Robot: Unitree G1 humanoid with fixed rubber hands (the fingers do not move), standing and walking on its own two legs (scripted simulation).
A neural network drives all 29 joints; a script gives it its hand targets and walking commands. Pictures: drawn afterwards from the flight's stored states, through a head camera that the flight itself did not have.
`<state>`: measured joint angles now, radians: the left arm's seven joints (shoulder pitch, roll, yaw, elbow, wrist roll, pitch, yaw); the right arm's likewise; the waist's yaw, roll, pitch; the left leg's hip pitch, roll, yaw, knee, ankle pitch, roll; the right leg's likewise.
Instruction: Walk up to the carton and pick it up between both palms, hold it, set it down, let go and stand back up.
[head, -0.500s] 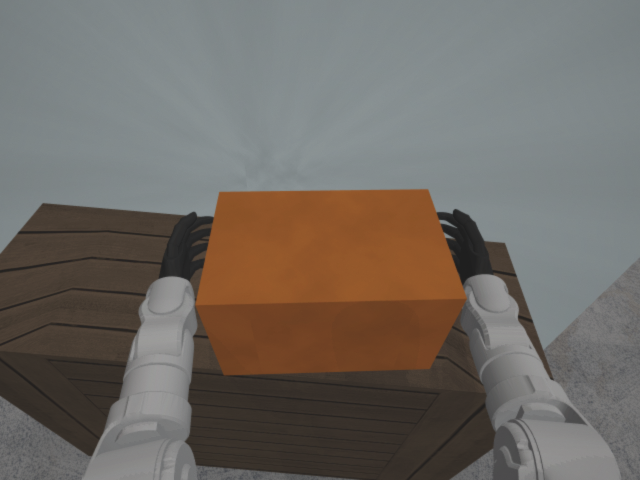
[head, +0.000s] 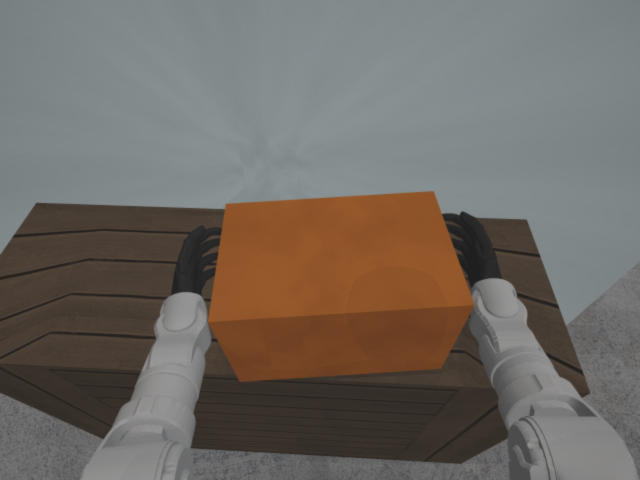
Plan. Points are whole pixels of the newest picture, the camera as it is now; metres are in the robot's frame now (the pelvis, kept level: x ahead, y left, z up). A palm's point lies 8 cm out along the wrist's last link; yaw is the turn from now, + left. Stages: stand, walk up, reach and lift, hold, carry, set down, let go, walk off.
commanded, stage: set down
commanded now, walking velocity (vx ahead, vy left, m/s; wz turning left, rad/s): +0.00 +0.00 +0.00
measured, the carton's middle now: (335, 287) +0.40 +0.02 -0.01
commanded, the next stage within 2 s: none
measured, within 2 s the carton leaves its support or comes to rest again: rests again in 0.74 s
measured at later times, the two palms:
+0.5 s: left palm (188, 298) +0.35 +0.21 +0.02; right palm (480, 284) +0.39 -0.17 +0.03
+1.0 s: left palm (188, 294) +0.36 +0.22 +0.02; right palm (473, 280) +0.40 -0.17 +0.02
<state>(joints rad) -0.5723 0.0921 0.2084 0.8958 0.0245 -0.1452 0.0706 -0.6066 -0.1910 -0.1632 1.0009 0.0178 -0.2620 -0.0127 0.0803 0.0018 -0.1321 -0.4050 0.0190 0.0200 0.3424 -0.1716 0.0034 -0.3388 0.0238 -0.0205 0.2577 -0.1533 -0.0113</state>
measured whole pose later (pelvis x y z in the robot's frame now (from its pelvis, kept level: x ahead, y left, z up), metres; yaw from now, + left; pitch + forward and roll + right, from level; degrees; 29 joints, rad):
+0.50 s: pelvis -0.02 +0.00 +0.00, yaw +1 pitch +17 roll -1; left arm -0.70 0.13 0.18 1.23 -0.08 -0.38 0.06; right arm -0.68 -0.20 -0.20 1.15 -0.01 -0.35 -0.01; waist 0.07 0.02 -0.20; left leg -0.54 0.01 0.01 0.37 -0.13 0.01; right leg -0.48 0.02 -0.03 0.32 -0.14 -0.01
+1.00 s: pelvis -0.03 +0.00 -0.01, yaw +0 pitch +19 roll -1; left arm -0.76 0.12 0.32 1.25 0.03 -0.46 0.03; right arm -0.75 -0.17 -0.37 1.19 -0.15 -0.41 0.03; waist 0.09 0.00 -0.16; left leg -0.58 0.02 0.03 0.39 -0.14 0.01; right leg -0.54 0.02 -0.02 0.35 -0.14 -0.01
